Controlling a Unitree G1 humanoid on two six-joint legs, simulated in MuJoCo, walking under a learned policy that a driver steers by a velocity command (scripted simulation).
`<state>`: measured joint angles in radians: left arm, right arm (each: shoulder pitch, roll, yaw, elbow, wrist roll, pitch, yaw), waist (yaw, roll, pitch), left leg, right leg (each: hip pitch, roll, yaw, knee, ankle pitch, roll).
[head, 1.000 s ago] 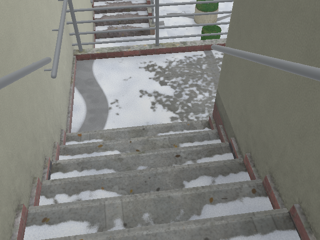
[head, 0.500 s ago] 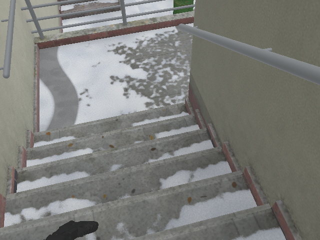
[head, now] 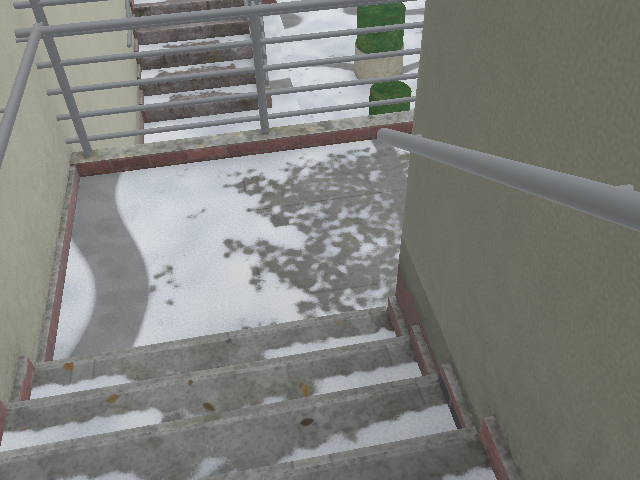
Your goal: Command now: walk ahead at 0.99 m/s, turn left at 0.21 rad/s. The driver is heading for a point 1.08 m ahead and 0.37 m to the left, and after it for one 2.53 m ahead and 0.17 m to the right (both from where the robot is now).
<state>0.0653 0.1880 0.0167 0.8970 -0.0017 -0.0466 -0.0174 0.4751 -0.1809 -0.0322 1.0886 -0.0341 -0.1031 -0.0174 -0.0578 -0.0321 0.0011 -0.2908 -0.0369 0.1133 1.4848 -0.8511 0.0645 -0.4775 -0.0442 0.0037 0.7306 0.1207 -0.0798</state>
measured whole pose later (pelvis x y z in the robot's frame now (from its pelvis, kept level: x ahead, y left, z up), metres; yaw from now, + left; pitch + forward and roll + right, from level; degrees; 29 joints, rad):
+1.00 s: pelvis +0.76 +0.11 -0.41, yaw +44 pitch -2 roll -2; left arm 0.65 0.19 0.01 1.06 0.01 -0.11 0.02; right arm -0.03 -0.23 -0.02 0.84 -0.02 -0.02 0.04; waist 0.08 0.02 -0.02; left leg -0.88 0.00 -0.09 1.06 0.32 0.15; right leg -0.05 0.05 -0.16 0.88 -0.80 -0.05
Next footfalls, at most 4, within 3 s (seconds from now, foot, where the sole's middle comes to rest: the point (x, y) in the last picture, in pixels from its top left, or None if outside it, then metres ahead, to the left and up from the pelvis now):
0.42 left None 0.40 0.06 -0.94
0.74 right None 0.70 -0.03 -1.10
1.16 left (202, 447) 0.93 0.37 -1.26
1.52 right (210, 398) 1.19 0.39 -1.43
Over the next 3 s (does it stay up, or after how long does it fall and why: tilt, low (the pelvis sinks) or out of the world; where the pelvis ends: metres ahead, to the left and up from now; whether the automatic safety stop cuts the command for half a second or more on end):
stays up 2.15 0.71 -1.00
